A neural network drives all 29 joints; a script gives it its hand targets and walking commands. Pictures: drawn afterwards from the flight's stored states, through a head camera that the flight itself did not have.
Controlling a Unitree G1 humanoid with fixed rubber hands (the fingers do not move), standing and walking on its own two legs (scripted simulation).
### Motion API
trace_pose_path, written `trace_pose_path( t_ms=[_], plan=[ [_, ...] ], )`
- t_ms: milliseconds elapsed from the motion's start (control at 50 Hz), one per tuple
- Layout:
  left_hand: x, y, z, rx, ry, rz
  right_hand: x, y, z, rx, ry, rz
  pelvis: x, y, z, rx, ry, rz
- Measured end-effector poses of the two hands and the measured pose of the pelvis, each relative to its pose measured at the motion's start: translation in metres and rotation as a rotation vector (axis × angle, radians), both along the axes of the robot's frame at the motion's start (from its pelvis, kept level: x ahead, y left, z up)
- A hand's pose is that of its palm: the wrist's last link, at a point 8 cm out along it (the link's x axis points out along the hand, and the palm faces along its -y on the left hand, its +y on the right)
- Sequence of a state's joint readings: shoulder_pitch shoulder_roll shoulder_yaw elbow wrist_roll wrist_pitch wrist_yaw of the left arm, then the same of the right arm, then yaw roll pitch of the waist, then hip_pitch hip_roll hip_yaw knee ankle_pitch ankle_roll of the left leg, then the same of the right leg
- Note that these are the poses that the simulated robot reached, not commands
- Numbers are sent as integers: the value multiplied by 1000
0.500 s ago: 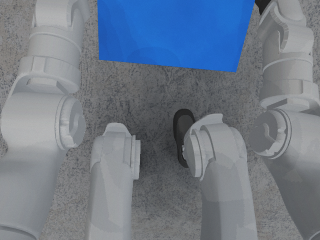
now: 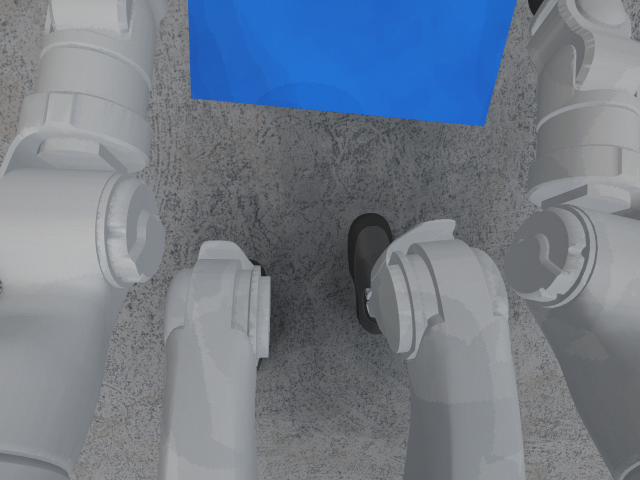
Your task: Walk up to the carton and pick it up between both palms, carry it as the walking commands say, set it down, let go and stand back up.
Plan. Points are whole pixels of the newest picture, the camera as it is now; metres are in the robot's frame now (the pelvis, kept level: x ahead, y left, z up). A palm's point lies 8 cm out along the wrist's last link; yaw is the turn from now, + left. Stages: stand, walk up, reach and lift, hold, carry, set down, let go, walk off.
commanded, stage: set down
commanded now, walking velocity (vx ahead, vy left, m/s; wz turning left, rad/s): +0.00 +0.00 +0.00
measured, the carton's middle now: out of the picture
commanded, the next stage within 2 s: none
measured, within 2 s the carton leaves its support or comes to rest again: rests again in 0.24 s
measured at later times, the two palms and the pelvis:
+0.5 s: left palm out of the picture +0.58 +0.09 -0.18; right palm out of the picture +0.52 -0.26 -0.17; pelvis +0.01 +0.00 -0.01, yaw +0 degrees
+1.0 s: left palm out of the picture +0.58 +0.10 -0.18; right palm out of the picture +0.52 -0.26 -0.17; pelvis +0.00 +0.00 -0.02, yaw +0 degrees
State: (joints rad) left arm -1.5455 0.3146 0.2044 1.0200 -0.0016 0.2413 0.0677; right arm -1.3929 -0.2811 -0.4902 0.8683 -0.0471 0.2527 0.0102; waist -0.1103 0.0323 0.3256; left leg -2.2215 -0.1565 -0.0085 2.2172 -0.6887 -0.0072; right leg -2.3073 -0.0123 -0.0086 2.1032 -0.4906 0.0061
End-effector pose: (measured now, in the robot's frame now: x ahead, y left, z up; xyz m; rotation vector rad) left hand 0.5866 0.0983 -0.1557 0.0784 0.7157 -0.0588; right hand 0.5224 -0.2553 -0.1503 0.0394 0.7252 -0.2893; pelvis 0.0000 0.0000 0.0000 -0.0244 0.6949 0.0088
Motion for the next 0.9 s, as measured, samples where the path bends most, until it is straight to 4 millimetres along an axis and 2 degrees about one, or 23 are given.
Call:
trace_pose_path(
  t_ms=[180, 360, 900],
  plan=[
    [3, 0, -10, -11, -6, 2, 4, -2, -7, -2, 9, 4, 7, 0, -2, -3, 13, 3],
    [-2, -5, -23, -12, 8, -7, -3, -6, -19, -14, 49, 11, 9, 1, -5, -8, 11, 5],
    [-2, -2, -24, -19, -6, -29, -4, -7, -22, 11, 24, 23, 2, 0, -14, -10, -54, 14]
  ],
)
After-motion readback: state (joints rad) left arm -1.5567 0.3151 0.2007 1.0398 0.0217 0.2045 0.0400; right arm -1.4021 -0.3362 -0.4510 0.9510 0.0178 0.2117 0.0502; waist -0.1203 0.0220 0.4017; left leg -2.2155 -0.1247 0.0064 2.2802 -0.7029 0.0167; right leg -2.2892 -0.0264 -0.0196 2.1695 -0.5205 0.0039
